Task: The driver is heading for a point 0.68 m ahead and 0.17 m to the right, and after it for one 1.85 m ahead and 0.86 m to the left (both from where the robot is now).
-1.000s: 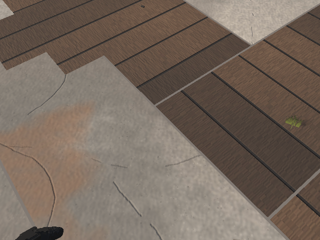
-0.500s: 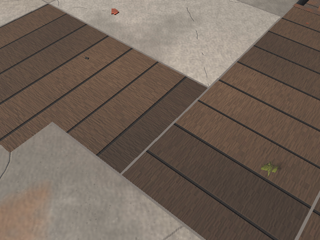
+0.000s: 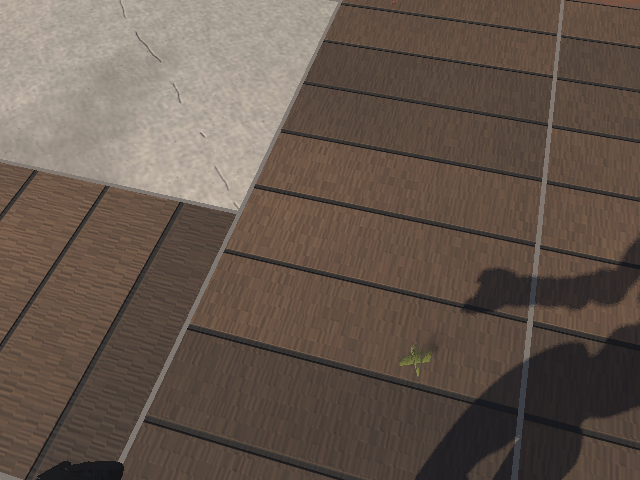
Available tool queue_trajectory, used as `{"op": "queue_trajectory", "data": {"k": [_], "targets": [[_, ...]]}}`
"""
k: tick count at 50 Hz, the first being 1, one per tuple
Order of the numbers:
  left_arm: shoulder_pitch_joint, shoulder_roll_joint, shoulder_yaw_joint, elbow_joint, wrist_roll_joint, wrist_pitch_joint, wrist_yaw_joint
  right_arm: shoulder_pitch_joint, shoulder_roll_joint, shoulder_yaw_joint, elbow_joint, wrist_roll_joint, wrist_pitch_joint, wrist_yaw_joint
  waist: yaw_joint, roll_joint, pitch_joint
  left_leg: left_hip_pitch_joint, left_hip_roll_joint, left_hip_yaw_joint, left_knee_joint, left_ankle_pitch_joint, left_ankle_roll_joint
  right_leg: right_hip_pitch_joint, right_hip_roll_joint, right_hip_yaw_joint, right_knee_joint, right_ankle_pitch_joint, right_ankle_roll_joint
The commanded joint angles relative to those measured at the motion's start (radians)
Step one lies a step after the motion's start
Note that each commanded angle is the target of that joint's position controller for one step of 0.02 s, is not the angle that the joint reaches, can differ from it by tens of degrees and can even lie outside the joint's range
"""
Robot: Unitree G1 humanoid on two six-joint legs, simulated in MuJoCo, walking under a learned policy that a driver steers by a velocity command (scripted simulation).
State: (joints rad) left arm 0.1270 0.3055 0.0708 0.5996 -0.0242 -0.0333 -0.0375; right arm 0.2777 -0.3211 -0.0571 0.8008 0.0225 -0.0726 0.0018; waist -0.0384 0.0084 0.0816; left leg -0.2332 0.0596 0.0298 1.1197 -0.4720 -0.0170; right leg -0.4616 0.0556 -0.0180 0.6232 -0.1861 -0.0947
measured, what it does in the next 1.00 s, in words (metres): walks ahead: left foot, then right foot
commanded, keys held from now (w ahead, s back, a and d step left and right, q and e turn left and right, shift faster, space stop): w+e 0.20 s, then e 0.02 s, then no key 0.32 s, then w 0.46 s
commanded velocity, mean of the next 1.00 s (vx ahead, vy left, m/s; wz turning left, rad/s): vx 0.34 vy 0.00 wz -0.27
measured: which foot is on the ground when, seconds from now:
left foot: up 0.00-0.36, down 0.38-0.76, up 0.78-1.00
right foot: down 0.00-0.40, up 0.42-0.72, down 0.74-1.00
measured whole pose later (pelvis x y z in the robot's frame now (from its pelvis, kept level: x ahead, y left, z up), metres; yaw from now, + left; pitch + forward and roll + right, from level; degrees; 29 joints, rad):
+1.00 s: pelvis +0.39 -0.01 +0.03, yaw -14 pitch +2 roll +1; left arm 0.42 0.26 0.04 0.82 0.00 -0.05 0.01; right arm 0.11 -0.31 -0.05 0.75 0.01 -0.07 0.05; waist 0.07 0.04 -0.01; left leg -0.56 0.05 0.00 0.70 -0.14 -0.01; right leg -0.04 -0.01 0.02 0.27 -0.26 -0.01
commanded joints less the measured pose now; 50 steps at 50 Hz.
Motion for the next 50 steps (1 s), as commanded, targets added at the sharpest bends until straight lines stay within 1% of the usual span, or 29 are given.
{"op": "queue_trajectory", "data": {"k": [1,2,3,5,10,13,15,18,19,20,21,22,23,24,25,26,27,29,32,35,37,38,39,40,41,42,44,47,50], "targets": [[0.173,0.148,0.046,-0.017,0.004,-0.028,0.008,-0.099,-0.124,-0.015,-0.14,-0.008,-0.069,0.001,0.087,-0.026,-0.185,-0.533,0.039,-0.115,0.099,0.105,0.023,0.559,-0.284,0.523,-0.338,0.003,-0.215],[0.123,0.123,0.036,-0.029,0.012,-0.029,0.012,-0.083,-0.133,-0.022,-0.133,-0.025,-0.062,-0.001,0.05,-0.041,-0.157,-0.462,0.059,-0.121,0.037,0.145,0.015,0.459,-0.251,0.458,-0.356,0.096,-0.204],[0.098,0.119,0.032,-0.037,0.02,-0.03,0.016,-0.07,-0.133,-0.024,-0.13,-0.029,-0.05,0.002,0.027,-0.061,-0.145,-0.415,0.063,-0.12,0.01,0.168,0.004,0.394,-0.236,0.438,-0.378,0.142,-0.205],[0.098,0.126,0.034,-0.024,0.015,-0.035,0.026,-0.065,-0.106,-0.019,-0.126,-0.037,-0.031,0.003,0.014,-0.051,-0.127,-0.382,0.056,-0.098,-0.063,0.195,-0.027,0.309,-0.219,0.384,-0.397,0.237,-0.214],[0.165,0.155,0.041,0.023,0.008,-0.026,0.052,-0.246,-0.044,0.005,-0.172,-0.037,-0.023,0.008,0.075,-0.068,-0.067,-0.329,-0.007,-0.079,-0.416,0.489,-0.064,0.198,-0.136,0.284,-0.394,0.163,-0.152],[0.219,0.16,0.043,0.061,0.007,-0.013,0.061,-0.316,-0.048,0.005,-0.192,-0.033,-0.034,0.021,0.106,-0.082,-0.064,-0.24,-0.059,-0.065,-0.55,0.603,-0.05,0.197,-0.131,0.279,-0.33,0.26,-0.111],[0.244,0.14,0.037,0.082,0.005,-0.004,0.067,-0.313,-0.066,-0.004,-0.193,-0.034,-0.039,0.029,0.106,-0.097,-0.086,-0.226,-0.066,-0.083,-0.596,0.599,-0.025,0.27,-0.153,0.316,-0.252,0.289,-0.089],[0.205,0.113,0.03,0.084,0.011,0.008,0.074,-0.219,-0.084,-0.018,-0.168,-0.045,-0.046,0.031,0.048,-0.12,-0.124,-0.138,-0.066,-0.075,-0.664,0.558,0.034,0.348,-0.154,0.353,-0.098,0.399,-0.048],[0.198,0.089,0.022,0.077,0.015,0.007,0.072,-0.164,-0.102,-0.024,-0.157,-0.059,-0.052,0.026,0.019,-0.098,-0.167,-0.015,-0.038,-0.069,-0.7,0.72,0.061,0.329,-0.1,0.327,0.005,0.419,-0.013],[0.245,0.042,0.004,0.06,0.033,0.003,0.07,-0.082,-0.157,-0.03,-0.161,-0.082,-0.057,0.022,0.012,0.031,-0.305,0.258,0.136,-0.218,-0.61,1.11,0.137,0.19,-0.029,0.287,0.238,0.153,0.038],[0.423,0.029,-0.005,0.1,0.013,0.003,0.067,-0.023,-0.155,-0.033,-0.137,-0.078,-0.037,0.025,0.042,0.274,-0.459,0.513,0.36,-0.531,-0.612,1.229,0.336,-0.025,0.09,0.227,0.539,-0.51,0.112],[0.451,0.119,0.009,0.124,0.01,0.01,0.065,-0.015,-0.11,-0.024,-0.136,-0.034,-0.02,0.032,0.04,0.195,-0.482,0.477,0.368,-0.639,-0.662,0.926,0.342,-0.07,0.034,0.269,0.641,-0.517,0.133],[0.336,0.153,0.021,0.115,0.0,0.027,0.068,-0.069,-0.073,-0.013,-0.146,-0.024,-0.009,0.03,0.017,0.113,-0.354,0.369,0.316,-0.55,-0.7,0.718,0.301,-0.115,0.003,0.244,0.681,-0.449,0.154],[0.259,0.146,0.02,0.105,0.004,0.045,0.077,-0.129,-0.043,0.003,-0.148,-0.033,0.0,0.028,0.024,0.057,-0.267,0.245,0.266,-0.47,-0.739,0.588,0.267,-0.113,-0.028,0.208,0.644,-0.396,0.164],[0.212,0.133,0.021,0.093,0.015,0.062,0.082,-0.183,-0.019,0.015,-0.148,-0.038,0.008,0.028,0.041,0.05,-0.192,0.121,0.228,-0.41,-0.778,0.509,0.247,-0.087,-0.059,0.189,0.569,-0.36,0.169],[0.211,0.102,0.015,0.091,0.016,0.074,0.083,-0.216,-0.023,0.017,-0.141,-0.045,0.015,0.027,0.069,0.089,-0.149,0.018,0.182,-0.345,-0.815,0.461,0.221,-0.016,-0.085,0.163,0.453,-0.335,0.169],[0.22,0.069,0.006,0.098,0.019,0.078,0.085,-0.229,-0.032,0.012,-0.133,-0.049,0.019,0.026,0.076,0.123,-0.133,-0.045,0.139,-0.282,-0.834,0.475,0.207,0.056,-0.083,0.122,0.343,-0.318,0.171],[0.231,0.036,-0.006,0.112,0.025,0.065,0.083,-0.2,-0.074,-0.004,-0.116,-0.042,0.025,0.02,0.063,0.15,-0.173,-0.055,0.117,-0.24,-0.86,0.379,0.222,0.143,-0.071,0.07,0.204,-0.284,0.163],[0.201,0.066,-0.001,0.116,0.023,0.045,0.069,-0.172,-0.132,-0.024,-0.107,-0.009,0.037,0.009,0.047,0.152,-0.186,-0.052,0.156,-0.297,-0.925,0.072,0.241,0.194,-0.064,0.036,0.079,-0.165,0.12],[0.198,0.054,-0.002,0.134,0.03,0.023,0.055,-0.179,-0.12,-0.02,-0.098,0.005,0.048,0.002,0.075,0.132,-0.137,-0.141,0.15,-0.283,-0.934,-0.069,0.207,0.303,-0.054,0.0,-0.075,-0.074,0.066],[0.232,0.053,0.0,0.149,0.032,0.008,0.053,-0.18,-0.079,-0.007,-0.096,0.003,0.048,0.003,0.105,0.099,-0.122,-0.212,0.109,-0.244,-0.872,-0.117,0.156,0.396,-0.072,0.029,-0.16,-0.117,0.022],[0.288,0.093,0.007,0.158,0.032,0.0,0.059,-0.215,-0.026,0.009,-0.116,-0.003,0.042,0.007,0.127,-0.002,-0.111,-0.304,0.05,-0.175,-0.713,-0.081,0.108,0.454,-0.19,0.188,-0.268,-0.243,-0.031],[0.324,0.171,0.029,0.172,0.028,-0.001,0.061,-0.243,0.02,0.02,-0.148,-0.004,0.026,0.011,0.124,-0.217,-0.069,-0.45,-0.093,0.012,-0.466,0.013,0.044,0.464,-0.327,0.455,-0.418,-0.51,-0.118],[0.306,0.187,0.034,0.164,0.037,-0.013,0.058,-0.266,-0.047,0.003,-0.154,0.001,0.008,0.01,0.144,-0.235,0.013,-0.546,-0.071,-0.038,-0.312,-0.005,0.05,0.438,-0.41,0.601,-0.494,-0.51,-0.175],[0.279,0.145,0.022,0.157,0.039,-0.028,0.061,-0.229,-0.083,-0.012,-0.145,0.01,-0.004,0.015,0.113,-0.193,0.025,-0.608,-0.036,-0.081,-0.23,0.033,0.058,0.466,-0.402,0.571,-0.479,-0.448,-0.17],[0.261,0.118,0.014,0.153,0.028,-0.039,0.06,-0.2,-0.084,-0.015,-0.125,0.006,-0.01,0.022,0.096,-0.166,0.011,-0.634,-0.017,-0.089,-0.207,0.082,0.06,0.507,-0.371,0.508,-0.468,-0.369,-0.146],[0.256,0.107,0.009,0.155,0.014,-0.042,0.059,-0.219,-0.067,-0.013,-0.122,-0.01,-0.018,0.032,0.098,-0.121,-0.008,-0.641,0.012,-0.08,-0.237,0.191,0.045,0.551,-0.334,0.398,-0.468,-0.183,-0.113],[0.25,0.108,0.008,0.16,0.02,-0.036,0.056,-0.265,-0.017,0.005,-0.128,-0.01,-0.015,0.048,0.105,-0.123,-0.027,-0.479,-0.007,-0.019,-0.367,0.329,0.004,0.453,-0.262,0.233,-0.478,-0.003,-0.091],[0.279,0.141,0.017,0.176,0.017,-0.033,0.052,-0.327,-0.007,0.016,-0.146,-0.005,-0.009,0.053,0.129,-0.133,-0.007,-0.343,-0.031,0.005,-0.505,0.399,-0.007,0.368,-0.249,0.171,-0.477,0.029,-0.086]]}}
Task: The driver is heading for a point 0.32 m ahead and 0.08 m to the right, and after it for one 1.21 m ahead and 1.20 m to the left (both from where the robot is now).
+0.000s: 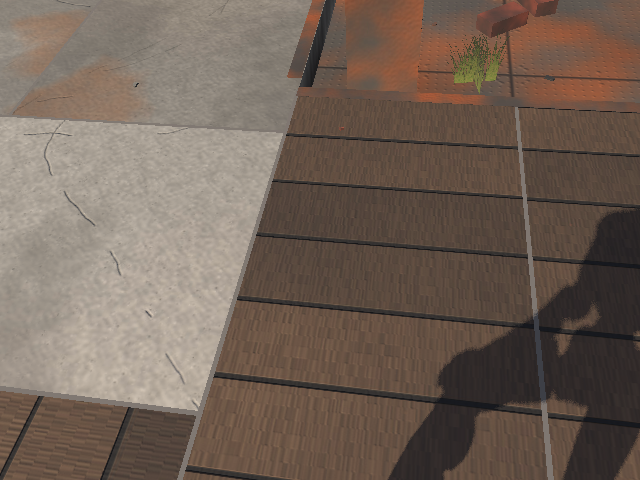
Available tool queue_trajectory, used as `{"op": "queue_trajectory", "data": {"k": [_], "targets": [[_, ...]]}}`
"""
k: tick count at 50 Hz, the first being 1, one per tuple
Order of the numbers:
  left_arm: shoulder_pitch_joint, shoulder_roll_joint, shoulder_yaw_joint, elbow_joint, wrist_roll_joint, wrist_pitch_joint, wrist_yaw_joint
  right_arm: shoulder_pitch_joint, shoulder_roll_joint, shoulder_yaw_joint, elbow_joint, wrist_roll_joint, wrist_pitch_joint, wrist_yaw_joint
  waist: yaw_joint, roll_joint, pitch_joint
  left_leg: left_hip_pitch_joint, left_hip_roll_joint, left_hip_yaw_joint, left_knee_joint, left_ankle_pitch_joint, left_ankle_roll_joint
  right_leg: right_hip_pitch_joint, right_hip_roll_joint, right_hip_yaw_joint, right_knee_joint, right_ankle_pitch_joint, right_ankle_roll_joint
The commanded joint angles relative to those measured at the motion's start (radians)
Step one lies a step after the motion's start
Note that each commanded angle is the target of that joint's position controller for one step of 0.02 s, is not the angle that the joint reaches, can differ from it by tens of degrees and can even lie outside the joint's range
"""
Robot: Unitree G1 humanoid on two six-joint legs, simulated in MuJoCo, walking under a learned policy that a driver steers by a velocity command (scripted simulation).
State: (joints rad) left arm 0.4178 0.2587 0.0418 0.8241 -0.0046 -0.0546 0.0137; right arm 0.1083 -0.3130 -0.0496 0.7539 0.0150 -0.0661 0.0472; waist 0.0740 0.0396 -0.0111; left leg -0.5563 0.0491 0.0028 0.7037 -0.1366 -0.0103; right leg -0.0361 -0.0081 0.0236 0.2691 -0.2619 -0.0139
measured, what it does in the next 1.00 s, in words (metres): walks ahead, turning left: left foot, then right foot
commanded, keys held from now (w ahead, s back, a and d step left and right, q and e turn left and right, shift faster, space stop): w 0.06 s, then w+e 0.16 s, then w+q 0.78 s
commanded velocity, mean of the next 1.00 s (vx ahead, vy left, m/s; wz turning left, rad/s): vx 0.49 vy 0.00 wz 0.23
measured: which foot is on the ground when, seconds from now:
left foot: up 0.00-0.12, down 0.14-0.66, up 0.68-1.00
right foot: down 0.00-0.16, up 0.18-0.62, down 0.64-1.00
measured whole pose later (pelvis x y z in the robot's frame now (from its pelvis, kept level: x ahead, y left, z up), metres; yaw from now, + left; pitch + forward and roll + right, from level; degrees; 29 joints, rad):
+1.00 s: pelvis +0.50 +0.02 +0.00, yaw +18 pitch +0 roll -3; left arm 0.30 0.29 0.07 0.88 0.01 -0.10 0.00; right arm 0.15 -0.31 -0.07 0.71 0.02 -0.01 0.03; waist 0.08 0.04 0.04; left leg -0.67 0.11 -0.04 0.80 -0.03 0.00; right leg 0.01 0.01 -0.20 0.23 -0.24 -0.01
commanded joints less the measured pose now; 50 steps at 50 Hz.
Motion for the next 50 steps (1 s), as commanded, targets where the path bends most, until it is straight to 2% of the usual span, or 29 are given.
{"op": "queue_trajectory", "data": {"k": [1,4,6,7,8,9,10,11,12,13,14,17,20,23,26,28,30,31,32,33,34,35,36,37,38,40,43,47,50], "targets": [[0.0,0.196,0.049,-0.04,-0.006,-0.012,0.0,-0.171,-0.023,0.009,-0.104,0.005,-0.016,0.009,0.02,-0.164,0.093,0.001,-0.023,0.031,-0.114,0.07,-0.009,-0.061,-0.197,0.132,-0.119,0.105,-0.168],[0.008,0.211,0.056,-0.019,-0.017,-0.009,-0.002,-0.165,-0.059,0.003,-0.113,0.01,-0.022,0.01,-0.005,-0.163,0.107,0.06,-0.018,0.01,-0.17,0.052,0.029,-0.042,-0.245,0.163,-0.094,0.135,-0.157],[-0.018,0.217,0.058,-0.015,-0.019,-0.002,-0.001,-0.057,-0.095,-0.015,-0.085,0.003,-0.027,0.001,-0.081,-0.153,0.061,0.221,-0.044,0.025,-0.216,0.035,0.059,-0.049,-0.226,0.149,0.017,0.316,-0.127],[-0.02,0.195,0.05,-0.016,-0.014,-0.002,-0.001,0.079,-0.135,-0.037,-0.045,0.0,-0.027,-0.01,-0.144,-0.127,-0.025,0.419,-0.043,0.022,-0.221,0.036,0.082,-0.101,-0.174,0.104,0.177,0.422,-0.1],[-0.025,0.137,0.027,-0.042,0.006,-0.005,-0.002,0.256,-0.204,-0.058,-0.016,-0.013,-0.025,-0.022,-0.217,-0.013,-0.181,0.699,0.127,-0.153,-0.201,0.017,0.136,-0.272,-0.108,0.055,0.48,0.251,-0.059],[0.085,0.03,0.0,-0.064,-0.012,-0.021,0.002,0.322,-0.278,-0.073,0.004,-0.026,-0.013,-0.021,-0.174,0.296,-0.319,0.94,0.352,-0.602,-0.357,-0.292,0.26,-0.588,0.048,0.016,0.826,-0.26,0.004],[0.049,0.136,0.027,-0.042,-0.036,-0.032,0.002,0.296,-0.183,-0.049,0.0,-0.017,-0.015,-0.019,-0.194,0.198,-0.25,0.861,0.346,-0.688,-0.445,-0.447,0.25,-0.676,0.015,0.139,0.972,-0.295,0.002],[-0.027,0.181,0.044,-0.06,-0.052,-0.034,0.0,0.232,-0.138,-0.035,-0.002,-0.012,-0.017,-0.023,-0.179,0.145,-0.122,0.752,0.327,-0.538,-0.451,-0.414,0.214,-0.729,-0.029,0.129,1.002,-0.213,-0.012],[-0.073,0.171,0.042,-0.068,-0.04,-0.035,0.003,0.179,-0.115,-0.028,-0.002,-0.014,-0.021,-0.021,-0.149,0.081,-0.059,0.644,0.278,-0.441,-0.465,-0.294,0.202,-0.702,-0.067,0.101,0.977,-0.135,-0.018],[-0.097,0.155,0.043,-0.073,-0.022,-0.034,0.006,0.14,-0.093,-0.023,0.002,-0.02,-0.024,-0.017,-0.121,0.06,-0.015,0.556,0.237,-0.367,-0.484,-0.179,0.205,-0.679,-0.094,0.087,0.93,-0.075,-0.018],[-0.09,0.136,0.042,-0.069,-0.013,-0.028,0.004,0.114,-0.073,-0.017,0.003,-0.027,-0.028,-0.015,-0.09,0.07,-0.003,0.496,0.201,-0.307,-0.508,-0.096,0.207,-0.629,-0.121,0.076,0.899,-0.031,-0.019],[-0.104,0.09,0.032,-0.075,-0.001,-0.019,0.0,0.117,-0.076,-0.022,0.016,-0.01,-0.037,-0.015,-0.062,0.041,0.021,0.433,0.184,-0.253,-0.562,0.049,0.254,-0.609,-0.134,0.049,0.805,0.006,0.003],[-0.23,0.074,0.021,-0.122,0.01,-0.028,-0.005,0.156,-0.11,-0.034,0.034,-0.003,-0.03,-0.03,-0.082,0.009,0.065,0.421,0.166,-0.205,-0.59,0.096,0.259,-0.643,-0.124,0.041,0.584,0.129,0.036],[-0.343,0.062,0.009,-0.145,0.002,-0.043,-0.022,0.201,-0.137,-0.043,0.048,0.003,-0.017,-0.046,-0.114,0.016,0.073,0.383,0.129,-0.148,-0.577,0.123,0.228,-0.55,-0.075,0.019,0.374,0.28,0.054],[-0.431,0.08,0.009,-0.17,-0.008,-0.053,-0.038,0.267,-0.147,-0.047,0.069,0.017,-0.006,-0.053,-0.137,0.023,0.074,0.4,0.149,-0.177,-0.541,0.087,0.212,-0.486,-0.047,0.03,0.281,0.342,0.055],[-0.441,0.112,0.018,-0.177,-0.011,-0.059,-0.043,0.276,-0.152,-0.051,0.074,0.019,0.002,-0.059,-0.121,0.036,0.068,0.441,0.172,-0.216,-0.5,0.055,0.19,-0.448,-0.043,0.052,0.229,0.314,0.039],[-0.391,0.144,0.031,-0.164,-0.013,-0.065,-0.04,0.273,-0.159,-0.056,0.075,0.015,0.011,-0.061,-0.082,0.053,0.044,0.456,0.177,-0.237,-0.424,0.09,0.169,-0.348,-0.033,0.04,0.204,0.238,0.014],[-0.294,0.173,0.049,-0.136,-0.01,-0.066,-0.034,0.273,-0.142,-0.05,0.072,0.01,0.014,-0.061,-0.034,0.047,-0.009,0.438,0.135,-0.214,-0.315,0.167,0.146,-0.207,-0.023,0.024,0.18,0.202,-0.011],[-0.144,0.219,0.069,-0.109,0.003,-0.068,-0.024,0.269,-0.09,-0.031,0.056,-0.003,0.014,-0.058,0.035,0.009,-0.132,0.341,0.071,-0.172,-0.081,0.11,0.112,0.029,-0.107,0.087,0.207,0.174,-0.058],[-0.031,0.312,0.092,-0.096,0.02,-0.059,-0.017,0.351,0.014,-0.001,0.017,-0.011,0.005,-0.058,0.026,-0.221,-0.297,0.024,-0.069,-0.063,0.285,-0.216,0.046,0.388,-0.347,0.42,0.19,0.051,-0.164],[-0.011,0.277,0.081,-0.087,0.018,-0.052,-0.025,0.382,-0.003,0.0,0.003,0.018,-0.007,-0.057,0.016,-0.375,-0.349,-0.156,-0.085,-0.115,0.493,-0.473,0.036,0.418,-0.43,0.735,0.041,-0.168,-0.238],[-0.077,0.19,0.057,-0.096,0.009,-0.053,-0.027,0.318,-0.104,-0.029,0.005,0.037,-0.006,-0.059,0.017,-0.245,-0.199,-0.22,-0.026,-0.149,0.574,-0.396,0.041,0.299,-0.389,0.617,0.011,-0.241,-0.196],[-0.136,0.15,0.044,-0.099,0.005,-0.053,-0.026,0.255,-0.118,-0.036,-0.006,0.034,-0.002,-0.061,0.002,-0.19,-0.108,-0.217,0.013,-0.123,0.568,-0.308,0.042,0.18,-0.351,0.464,0.002,-0.158,-0.165],[-0.192,0.116,0.034,-0.095,0.007,-0.053,-0.028,0.234,-0.106,-0.038,-0.007,0.024,0.005,-0.061,-0.026,-0.151,-0.051,-0.181,0.044,-0.116,0.528,-0.239,0.035,0.073,-0.306,0.355,-0.024,-0.051,-0.151],[-0.229,0.093,0.029,-0.091,0.013,-0.055,-0.028,0.229,-0.093,-0.043,-0.01,0.018,0.016,-0.058,-0.052,-0.168,-0.014,-0.142,0.071,-0.12,0.485,-0.193,0.03,-0.003,-0.274,0.269,-0.053,0.023,-0.142],[-0.255,0.097,0.035,-0.078,0.017,-0.064,-0.025,0.23,-0.052,-0.039,-0.018,0.018,0.038,-0.05,-0.076,-0.171,0.011,-0.085,0.09,-0.104,0.46,-0.143,0.019,-0.086,-0.255,0.163,-0.105,0.114,-0.149],[-0.247,0.131,0.049,-0.052,0.017,-0.074,-0.017,0.177,-0.034,-0.036,-0.053,0.011,0.054,-0.047,-0.081,-0.118,0.043,-0.129,0.097,-0.11,0.37,-0.055,0.002,-0.095,-0.268,0.062,-0.146,0.205,-0.174],[-0.229,0.168,0.059,-0.03,0.014,-0.064,-0.008,0.075,-0.02,-0.026,-0.086,0.008,0.045,-0.024,-0.049,-0.092,0.067,-0.114,0.084,-0.068,0.143,0.128,0.005,-0.06,-0.248,-0.078,-0.155,0.27,-0.159],[-0.183,0.198,0.069,-0.01,0.004,-0.05,-0.003,-0.03,-0.012,-0.017,-0.126,0.006,0.041,-0.005,-0.01,-0.073,0.099,-0.105,0.071,-0.016,0.023,0.156,0.022,-0.008,-0.264,-0.139,-0.15,0.278,-0.147]]}}
Velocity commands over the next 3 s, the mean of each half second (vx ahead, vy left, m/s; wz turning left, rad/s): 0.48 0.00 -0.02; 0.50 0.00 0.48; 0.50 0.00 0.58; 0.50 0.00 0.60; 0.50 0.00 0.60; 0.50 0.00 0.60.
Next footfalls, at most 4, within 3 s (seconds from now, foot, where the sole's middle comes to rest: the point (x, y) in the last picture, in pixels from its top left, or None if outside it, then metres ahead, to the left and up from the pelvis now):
0.14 left None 0.23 0.15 -0.78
0.64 right None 0.51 -0.10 -0.78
1.16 left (275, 392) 0.70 0.23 -0.78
1.66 right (299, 272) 1.05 0.21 -0.78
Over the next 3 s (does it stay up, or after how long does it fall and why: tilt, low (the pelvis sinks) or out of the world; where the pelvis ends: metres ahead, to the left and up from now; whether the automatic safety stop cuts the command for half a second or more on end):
stays up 1.22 0.82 0.00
